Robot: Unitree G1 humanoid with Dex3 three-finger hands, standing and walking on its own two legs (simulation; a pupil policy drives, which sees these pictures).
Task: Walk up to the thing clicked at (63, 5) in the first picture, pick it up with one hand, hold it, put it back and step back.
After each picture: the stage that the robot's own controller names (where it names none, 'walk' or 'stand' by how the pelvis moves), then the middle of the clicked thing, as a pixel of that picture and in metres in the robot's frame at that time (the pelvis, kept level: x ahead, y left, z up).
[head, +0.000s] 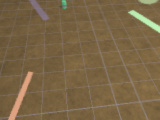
stand; (64, 4) +2.30 +0.24 -0.72
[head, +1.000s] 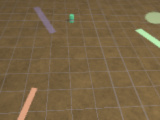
walk; (71, 18) +2.17 +0.10 -0.70
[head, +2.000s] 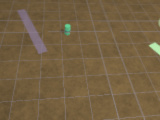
walk; (67, 29) +1.51 +0.07 -0.71
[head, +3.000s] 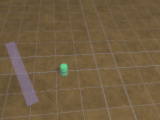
walk; (63, 69) +0.98 +0.11 -0.72
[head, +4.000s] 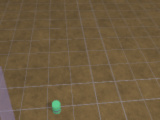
walk; (56, 107) +0.60 +0.16 -0.71
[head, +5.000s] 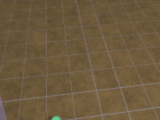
stand; out of the picture +0.41 +0.17 -0.70
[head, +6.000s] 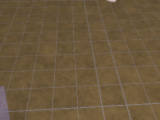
stand; out of the picture +0.38 +0.16 -0.72
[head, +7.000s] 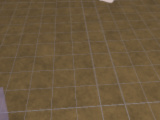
stand; out of the picture +0.40 +0.16 -0.72
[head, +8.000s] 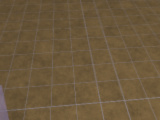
stand; out of the picture +0.39 +0.16 -0.72
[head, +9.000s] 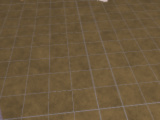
stand; out of the picture +0.34 +0.17 -0.72
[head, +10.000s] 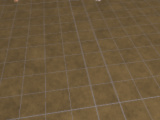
stand; out of the picture +0.36 +0.19 -0.72
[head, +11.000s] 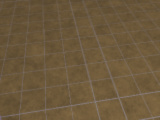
stand; out of the picture +0.37 +0.19 -0.72
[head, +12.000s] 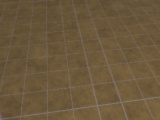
stand; out of the picture +0.35 +0.17 -0.73
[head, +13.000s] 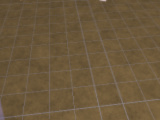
stand; out of the picture +0.37 +0.17 -0.73
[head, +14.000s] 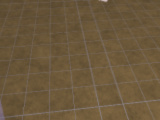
stand; out of the picture +0.37 +0.17 -0.73
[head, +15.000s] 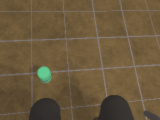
go down; (44, 75) +0.45 +0.16 -0.44
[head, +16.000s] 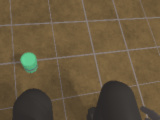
go down; (29, 63) +0.48 +0.17 -0.33
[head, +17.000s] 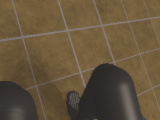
close in; out of the picture +0.47 +0.21 -0.25
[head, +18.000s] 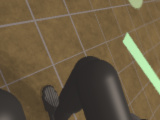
close; out of the picture +0.46 +0.24 -0.24
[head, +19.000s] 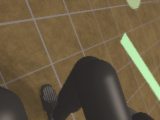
lift; out of the picture +0.44 +0.22 -0.25
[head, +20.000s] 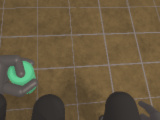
lift; (24, 78) +0.34 +0.19 -0.06
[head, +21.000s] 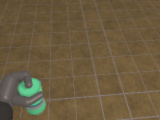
hold; (33, 97) +0.32 +0.17 +0.00
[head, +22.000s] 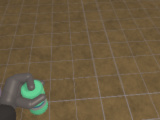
hold; (35, 97) +0.32 +0.17 -0.01
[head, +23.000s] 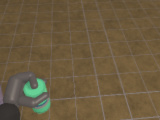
hold; (38, 96) +0.32 +0.16 -0.01
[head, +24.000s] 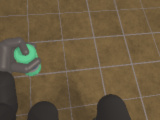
crouch; (28, 61) +0.43 +0.16 -0.09
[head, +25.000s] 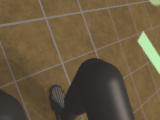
lower; out of the picture +0.46 +0.25 -0.24
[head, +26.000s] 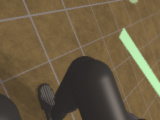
lower; out of the picture +0.46 +0.26 -0.25
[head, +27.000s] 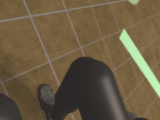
lower; out of the picture +0.47 +0.26 -0.25
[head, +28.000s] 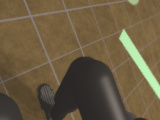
lower; out of the picture +0.47 +0.25 -0.25
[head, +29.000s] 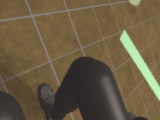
loosen; out of the picture +0.46 +0.23 -0.25
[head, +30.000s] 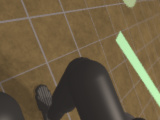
withdraw; out of the picture +0.46 +0.23 -0.27
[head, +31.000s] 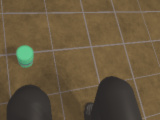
stand; (25, 57) +0.47 +0.18 -0.30
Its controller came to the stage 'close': yes
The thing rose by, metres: 0.71
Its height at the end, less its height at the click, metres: +0.00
